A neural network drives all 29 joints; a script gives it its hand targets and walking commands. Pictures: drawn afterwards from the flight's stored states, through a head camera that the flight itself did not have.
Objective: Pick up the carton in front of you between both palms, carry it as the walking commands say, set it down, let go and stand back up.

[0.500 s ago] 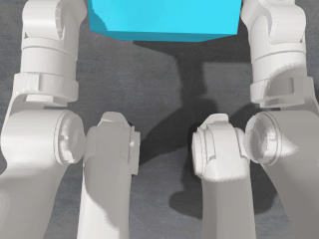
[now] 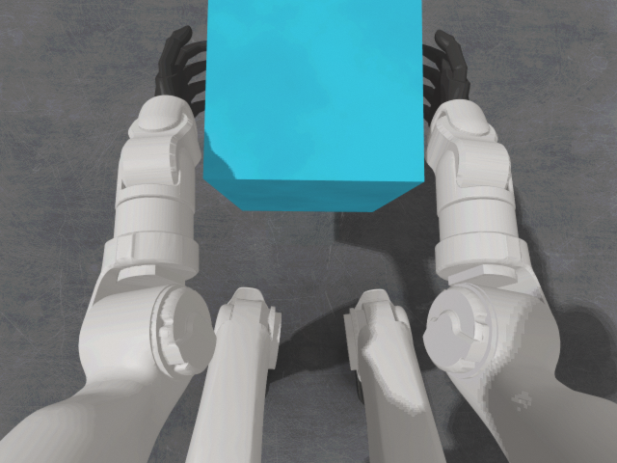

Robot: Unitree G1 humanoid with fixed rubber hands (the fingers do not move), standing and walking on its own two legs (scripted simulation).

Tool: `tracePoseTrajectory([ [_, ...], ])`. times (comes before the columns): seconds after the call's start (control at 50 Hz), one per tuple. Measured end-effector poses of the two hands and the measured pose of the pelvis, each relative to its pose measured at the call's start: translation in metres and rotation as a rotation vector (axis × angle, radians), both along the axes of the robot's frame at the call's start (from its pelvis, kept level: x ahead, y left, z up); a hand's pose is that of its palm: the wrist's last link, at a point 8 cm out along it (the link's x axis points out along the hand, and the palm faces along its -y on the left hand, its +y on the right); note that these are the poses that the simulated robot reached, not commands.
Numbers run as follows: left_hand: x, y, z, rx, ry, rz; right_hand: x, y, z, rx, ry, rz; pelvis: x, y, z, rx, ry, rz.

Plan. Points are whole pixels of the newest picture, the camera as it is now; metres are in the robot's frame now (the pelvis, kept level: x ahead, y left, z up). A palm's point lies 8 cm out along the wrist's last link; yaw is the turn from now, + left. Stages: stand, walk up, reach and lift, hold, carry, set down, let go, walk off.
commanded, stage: reach and lift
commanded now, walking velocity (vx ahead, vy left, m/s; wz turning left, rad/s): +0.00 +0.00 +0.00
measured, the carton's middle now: (310, 123) +0.53 +0.01 -0.13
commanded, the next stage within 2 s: none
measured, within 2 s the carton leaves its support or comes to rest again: neither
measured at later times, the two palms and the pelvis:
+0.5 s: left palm (102, 74) +0.46 +0.16 +0.10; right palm (548, 77) +0.47 -0.14 +0.10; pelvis +0.05 +0.00 +0.13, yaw +1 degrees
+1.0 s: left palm out of the picture +0.41 +0.15 +0.24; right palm out of the picture +0.42 -0.14 +0.25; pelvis +0.10 +0.00 +0.26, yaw +1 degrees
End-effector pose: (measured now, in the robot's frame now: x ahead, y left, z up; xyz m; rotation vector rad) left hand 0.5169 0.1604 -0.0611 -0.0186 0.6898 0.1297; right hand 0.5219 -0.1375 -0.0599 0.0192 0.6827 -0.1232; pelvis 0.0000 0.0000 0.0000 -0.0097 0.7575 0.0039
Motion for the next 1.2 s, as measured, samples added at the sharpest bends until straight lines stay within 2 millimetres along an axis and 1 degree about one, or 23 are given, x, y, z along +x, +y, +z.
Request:
tracePoseTrajectory([
  [0.14,-0.010,0.000,0.039,-0.008,-0.002,0.010,-0.009,0.000,0.040,0.002,-0.002,0.000,0.013,0.000,0.030,0.000,-0.017,0.002],
  [0.34,-0.033,-0.003,0.107,-0.014,0.010,0.015,-0.032,-0.003,0.108,0.007,0.010,-0.007,0.036,0.000,0.088,0.002,-0.096,0.005],
  [0.52,-0.055,-0.004,0.165,-0.017,0.010,0.022,-0.053,-0.005,0.166,0.009,0.010,-0.009,0.052,-0.002,0.139,0.007,-0.193,0.005],
  [0.84,-0.089,-0.006,0.260,-0.012,0.008,0.018,-0.088,-0.007,0.260,0.005,0.008,-0.009,0.084,-0.002,0.223,0.012,-0.418,0.004],
  [1.02,-0.107,-0.006,0.312,-0.010,-0.006,0.018,-0.107,-0.008,0.312,0.002,-0.006,-0.009,0.102,-0.001,0.259,0.013,-0.576,0.005],
  [1.14,-0.119,-0.007,0.343,0.007,-0.025,0.007,-0.118,-0.009,0.343,-0.014,-0.025,0.006,0.107,-0.001,0.273,0.014,-0.690,0.006],
  [1.2,-0.123,-0.008,0.354,0.016,-0.025,-0.001,-0.122,-0.009,0.354,-0.024,-0.026,0.013,0.107,-0.001,0.276,0.014,-0.737,0.006],
])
